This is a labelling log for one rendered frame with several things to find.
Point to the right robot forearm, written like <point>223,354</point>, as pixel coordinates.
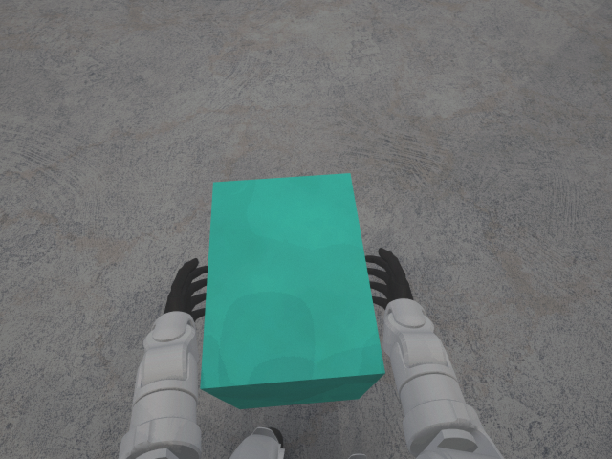
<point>435,411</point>

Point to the robot left foot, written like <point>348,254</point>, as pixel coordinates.
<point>278,435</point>

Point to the carton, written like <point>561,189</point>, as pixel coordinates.
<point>289,315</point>

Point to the robot left hand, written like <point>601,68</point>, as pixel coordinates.
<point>180,298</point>

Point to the left robot thigh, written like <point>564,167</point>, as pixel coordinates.
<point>259,447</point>

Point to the left robot forearm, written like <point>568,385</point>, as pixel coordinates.
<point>164,409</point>

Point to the robot right hand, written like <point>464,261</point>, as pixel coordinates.
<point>396,284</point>

